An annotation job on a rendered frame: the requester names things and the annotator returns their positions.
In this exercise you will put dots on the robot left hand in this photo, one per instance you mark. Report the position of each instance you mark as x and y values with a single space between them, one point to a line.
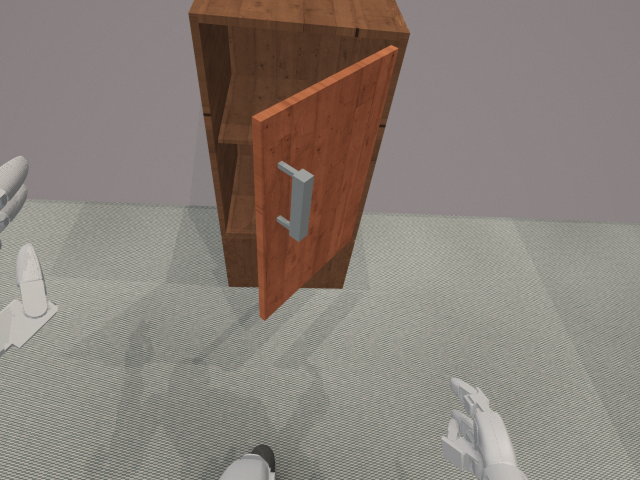
20 321

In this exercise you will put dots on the handle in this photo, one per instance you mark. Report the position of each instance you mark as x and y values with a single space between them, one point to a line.
302 187

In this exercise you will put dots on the robot left thigh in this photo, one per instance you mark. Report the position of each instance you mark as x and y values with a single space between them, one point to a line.
248 469

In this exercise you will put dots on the robot right hand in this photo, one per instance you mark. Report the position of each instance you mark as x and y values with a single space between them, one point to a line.
487 439

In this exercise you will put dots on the cupboard door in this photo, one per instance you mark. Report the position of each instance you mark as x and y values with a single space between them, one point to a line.
329 130

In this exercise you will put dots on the left robot shin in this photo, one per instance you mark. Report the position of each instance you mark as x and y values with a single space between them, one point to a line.
254 456

